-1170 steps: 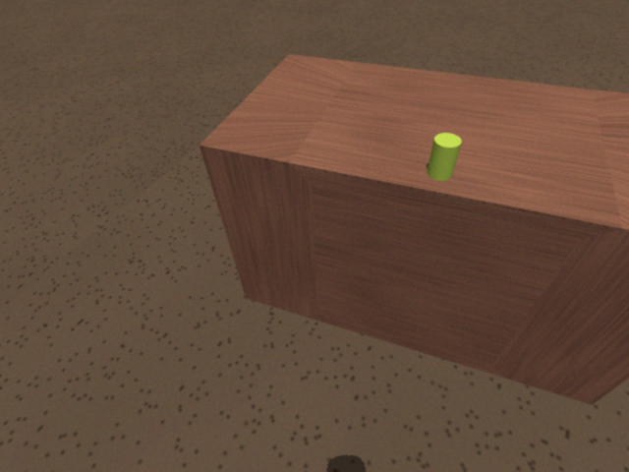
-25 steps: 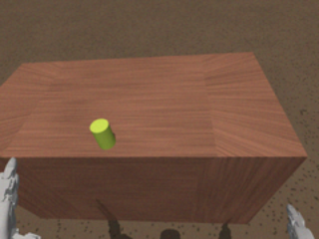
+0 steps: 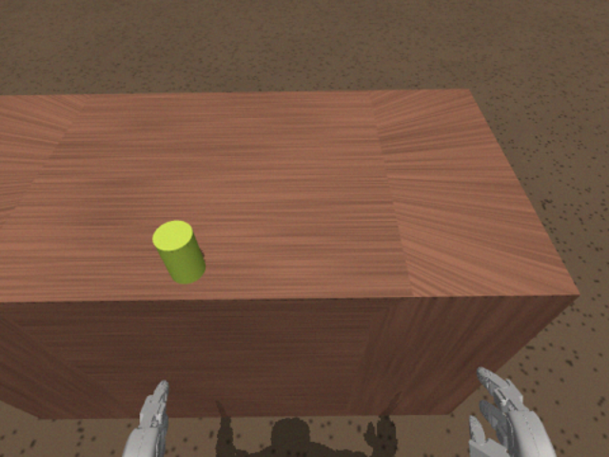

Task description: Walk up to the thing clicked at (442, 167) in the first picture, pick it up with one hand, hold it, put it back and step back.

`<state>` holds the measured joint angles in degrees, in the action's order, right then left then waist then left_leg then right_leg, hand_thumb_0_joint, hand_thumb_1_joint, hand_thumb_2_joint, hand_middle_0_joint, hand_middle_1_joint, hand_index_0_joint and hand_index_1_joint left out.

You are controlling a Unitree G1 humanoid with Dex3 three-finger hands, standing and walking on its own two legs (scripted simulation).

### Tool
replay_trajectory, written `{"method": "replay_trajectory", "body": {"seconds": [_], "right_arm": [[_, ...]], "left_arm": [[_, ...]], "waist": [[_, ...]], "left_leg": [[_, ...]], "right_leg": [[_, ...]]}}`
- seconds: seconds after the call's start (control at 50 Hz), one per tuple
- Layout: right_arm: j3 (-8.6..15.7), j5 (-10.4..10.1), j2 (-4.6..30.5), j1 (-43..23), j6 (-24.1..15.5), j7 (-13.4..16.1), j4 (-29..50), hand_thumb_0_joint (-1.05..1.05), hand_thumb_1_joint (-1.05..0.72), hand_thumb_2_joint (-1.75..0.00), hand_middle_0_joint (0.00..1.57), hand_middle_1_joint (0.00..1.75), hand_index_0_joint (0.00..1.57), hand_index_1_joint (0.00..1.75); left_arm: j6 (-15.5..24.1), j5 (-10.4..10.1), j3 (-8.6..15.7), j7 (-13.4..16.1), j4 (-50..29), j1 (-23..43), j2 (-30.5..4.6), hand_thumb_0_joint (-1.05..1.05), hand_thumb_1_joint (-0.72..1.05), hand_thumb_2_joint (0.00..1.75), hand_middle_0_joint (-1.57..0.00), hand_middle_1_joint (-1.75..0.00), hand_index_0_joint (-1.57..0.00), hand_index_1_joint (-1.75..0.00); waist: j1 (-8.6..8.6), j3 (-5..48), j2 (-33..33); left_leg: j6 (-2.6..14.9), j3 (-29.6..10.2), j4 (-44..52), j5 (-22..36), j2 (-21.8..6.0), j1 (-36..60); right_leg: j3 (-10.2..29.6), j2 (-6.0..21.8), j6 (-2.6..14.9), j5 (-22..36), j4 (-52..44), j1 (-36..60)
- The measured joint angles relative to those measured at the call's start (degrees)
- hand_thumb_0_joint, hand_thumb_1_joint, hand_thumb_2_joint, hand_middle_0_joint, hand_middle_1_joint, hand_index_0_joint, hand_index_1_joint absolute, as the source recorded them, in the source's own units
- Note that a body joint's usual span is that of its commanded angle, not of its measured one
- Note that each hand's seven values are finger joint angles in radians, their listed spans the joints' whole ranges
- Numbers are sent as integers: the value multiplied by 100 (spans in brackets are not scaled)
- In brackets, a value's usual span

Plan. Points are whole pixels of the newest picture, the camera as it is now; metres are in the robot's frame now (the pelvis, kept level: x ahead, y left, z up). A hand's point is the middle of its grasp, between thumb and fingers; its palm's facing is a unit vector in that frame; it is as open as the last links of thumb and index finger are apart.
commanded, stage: home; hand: left
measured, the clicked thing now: (180, 253) +0.43 +0.21 +0.01
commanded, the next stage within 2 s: none
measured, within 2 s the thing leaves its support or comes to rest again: neither
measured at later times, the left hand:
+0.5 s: hand (187, 449) +0.18 +0.18 -0.06, palm faces +0.10 -0.96 -0.26, open 17.6 cm
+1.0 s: hand out of the picture +0.17 +0.17 -0.06, palm faces +0.11 -0.95 -0.28, open 17.6 cm
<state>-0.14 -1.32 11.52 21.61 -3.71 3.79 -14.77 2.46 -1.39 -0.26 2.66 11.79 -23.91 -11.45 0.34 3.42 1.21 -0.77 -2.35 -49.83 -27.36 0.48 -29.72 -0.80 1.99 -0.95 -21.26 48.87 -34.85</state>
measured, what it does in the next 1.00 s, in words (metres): stands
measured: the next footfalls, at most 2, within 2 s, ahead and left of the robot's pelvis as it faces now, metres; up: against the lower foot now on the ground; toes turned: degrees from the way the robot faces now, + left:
none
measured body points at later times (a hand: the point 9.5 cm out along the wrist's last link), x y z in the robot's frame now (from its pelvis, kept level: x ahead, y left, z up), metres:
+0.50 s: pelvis +0.01 +0.00 -0.01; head +0.04 +0.00 +0.44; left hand +0.17 +0.23 -0.04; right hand +0.16 -0.24 -0.09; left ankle -0.02 +0.13 -0.70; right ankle +0.03 -0.13 -0.70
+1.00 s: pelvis +0.00 -0.01 -0.01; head +0.03 -0.01 +0.44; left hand +0.16 +0.22 -0.04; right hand +0.17 -0.25 -0.08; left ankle -0.02 +0.13 -0.70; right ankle +0.03 -0.13 -0.70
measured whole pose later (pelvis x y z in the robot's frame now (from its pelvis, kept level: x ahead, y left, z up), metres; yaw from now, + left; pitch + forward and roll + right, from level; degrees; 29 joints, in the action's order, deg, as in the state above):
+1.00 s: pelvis +0.00 -0.01 -0.01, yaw +0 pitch +8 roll -1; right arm -1.2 -0.8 12.4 15.8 -6.5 7.9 -28.6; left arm -11.5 -0.9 -1.0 7.9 0.4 -27.1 -12.0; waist 1.0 5.8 -1.5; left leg -1.6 -4.1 -55.3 -30.3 -1.2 -33.0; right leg -2.6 0.5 -0.1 -23.2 52.4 -37.0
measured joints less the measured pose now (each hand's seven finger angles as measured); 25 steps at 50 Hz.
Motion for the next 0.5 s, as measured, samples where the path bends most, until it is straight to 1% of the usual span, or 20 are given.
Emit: {"method": "replay_trajectory", "body": {"seconds": [0.08, 0.12, 0.16, 0.26, 0.38, 0.5], "right_arm": [[-56, 24, -39, 97, 116, -2, 164, 1, -85, -87, 19, 30, 19, 29], [-117, 15, -9, -8, 79, 13, -105, 1, -86, -88, 19, 30, 20, 29], [-132, -5, 23, -135, 130, 33, -429, 1, -88, -89, 20, 30, 20, 30], [-88, -40, 86, -324, 218, 76, -937, 1, -89, -89, 20, 30, 20, 30], [-74, -34, 71, -450, 172, 139, -1207, 1, -90, -90, 20, 30, 20, 30], [-79, 2, 59, -519, 81, 219, -1313, 1, -90, -90, 20, 30, 20, 30]], "left_arm": [[-129, -10, -44, 57, -53, 130, -13, -1, -54, 5, -5, -6, -6, -5], [-203, -11, 25, 135, -279, 35, -37, -1, -54, 5, -6, -6, -6, -5], [-236, -22, 49, 225, -436, -77, -73, -1, -55, 4, -5, -6, -6, -5], [-420, -14, -7, 326, -464, -194, -60, -1, -56, 3, -5, -5, -5, -5], [-673, -1, -70, 386, -713, -248, -62, -1, -56, 3, -5, -5, -5, -5], [-852, 21, -42, 460, -884, -244, -76, -1, -57, 3, -5, -5, -5, -5]], "waist": [[-14, 66, 12], [14, 129, -16], [40, 193, -73], [31, 240, -206], [9, 115, -204], [50, 171, -221]], "left_leg": [[-2, 17, -57, -59, -33, -32], [-6, 12, -92, -102, -62, -22], [-6, -11, -142, -153, -84, -13], [8, -48, -305, -255, -99, -100], [-7, -67, -419, -289, -106, -213], [-31, -100, -444, -294, -121, -242]], "right_leg": [[13, -34, 1, -30, 27, -32], [5, -62, 4, -49, 27, -10], [-20, -82, 4, -79, 34, 23], [-57, -95, -8, -153, 134, -29], [-74, -102, 7, -189, 249, -140], [-107, -114, 32, -202, 274, -162]]}}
